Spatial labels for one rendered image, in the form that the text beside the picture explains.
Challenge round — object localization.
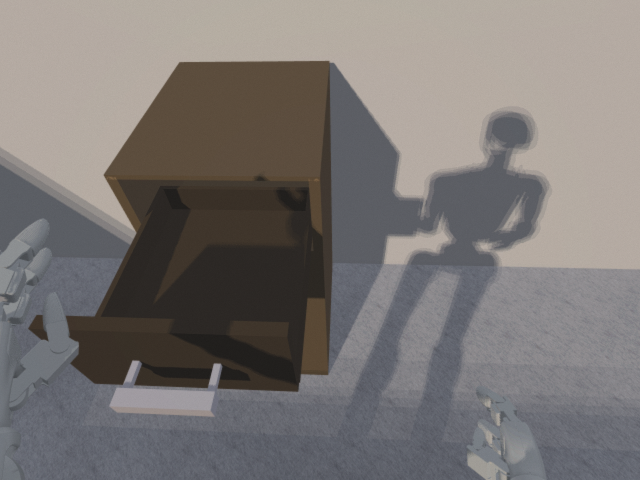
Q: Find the left robot hand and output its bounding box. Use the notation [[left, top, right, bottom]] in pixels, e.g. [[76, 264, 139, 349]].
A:
[[0, 218, 79, 427]]

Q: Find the cabinet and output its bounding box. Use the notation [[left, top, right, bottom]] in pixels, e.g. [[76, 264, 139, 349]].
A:
[[104, 61, 332, 375]]

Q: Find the right robot hand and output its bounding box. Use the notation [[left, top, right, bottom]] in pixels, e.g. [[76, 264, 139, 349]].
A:
[[467, 386, 547, 480]]

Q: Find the drawer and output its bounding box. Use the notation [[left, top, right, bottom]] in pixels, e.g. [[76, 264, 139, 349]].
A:
[[28, 186, 312, 392]]

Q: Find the robot left forearm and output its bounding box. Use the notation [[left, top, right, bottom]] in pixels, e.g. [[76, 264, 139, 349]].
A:
[[0, 427, 25, 480]]

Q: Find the handle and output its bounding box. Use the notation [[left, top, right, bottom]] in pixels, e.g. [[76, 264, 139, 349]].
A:
[[109, 361, 222, 417]]

